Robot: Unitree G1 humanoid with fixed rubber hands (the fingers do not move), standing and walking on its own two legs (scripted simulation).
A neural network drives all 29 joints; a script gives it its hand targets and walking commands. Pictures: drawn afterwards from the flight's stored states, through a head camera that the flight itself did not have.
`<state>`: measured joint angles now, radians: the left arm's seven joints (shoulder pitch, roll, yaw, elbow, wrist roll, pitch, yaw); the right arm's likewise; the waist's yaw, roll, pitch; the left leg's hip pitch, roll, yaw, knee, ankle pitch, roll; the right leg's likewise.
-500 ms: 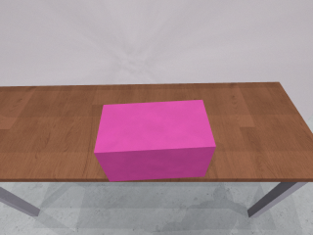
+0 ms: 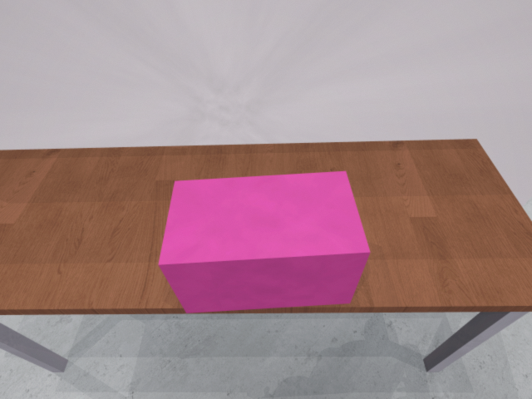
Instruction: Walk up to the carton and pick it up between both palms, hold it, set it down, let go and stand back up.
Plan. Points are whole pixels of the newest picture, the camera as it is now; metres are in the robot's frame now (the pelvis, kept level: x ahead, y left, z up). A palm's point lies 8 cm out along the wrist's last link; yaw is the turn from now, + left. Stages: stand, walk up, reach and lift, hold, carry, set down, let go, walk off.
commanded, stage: walk up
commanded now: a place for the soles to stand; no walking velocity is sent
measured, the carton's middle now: (264, 243) +0.39 +0.02 -0.03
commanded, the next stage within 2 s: reach and lift in 0.36 s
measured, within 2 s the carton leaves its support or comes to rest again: neither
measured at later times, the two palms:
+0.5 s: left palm out of the picture +0.07 +0.25 -0.16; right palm out of the picture +0.06 -0.26 -0.16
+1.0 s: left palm out of the picture +0.08 +0.23 -0.11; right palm out of the picture +0.05 -0.25 -0.11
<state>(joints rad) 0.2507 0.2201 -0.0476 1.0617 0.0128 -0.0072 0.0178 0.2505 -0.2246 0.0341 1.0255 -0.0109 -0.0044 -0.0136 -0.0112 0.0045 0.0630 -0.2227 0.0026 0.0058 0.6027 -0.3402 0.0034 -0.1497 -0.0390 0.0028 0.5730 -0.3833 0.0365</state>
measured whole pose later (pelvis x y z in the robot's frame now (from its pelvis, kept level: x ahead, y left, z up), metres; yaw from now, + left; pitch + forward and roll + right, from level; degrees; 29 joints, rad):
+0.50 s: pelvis -0.04 -0.01 -0.03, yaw -1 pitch +1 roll +0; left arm 0.03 0.29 0.00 0.78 0.02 0.49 0.00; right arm 0.01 -0.21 -0.10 1.00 -0.07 0.09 0.08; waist -0.02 -0.01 0.15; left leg -0.47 0.03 0.02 0.85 -0.38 -0.01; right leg -0.41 -0.03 0.00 0.85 -0.44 0.03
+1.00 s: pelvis -0.07 -0.03 -0.01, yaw -2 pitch -4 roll +0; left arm 0.18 0.29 0.09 0.45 0.00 0.36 -0.01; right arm 0.20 -0.11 -0.03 0.68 0.00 -0.06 -0.01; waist 0.02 -0.06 0.18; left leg -0.35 0.07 0.02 0.71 -0.30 -0.05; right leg -0.31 0.02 -0.01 0.74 -0.36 -0.02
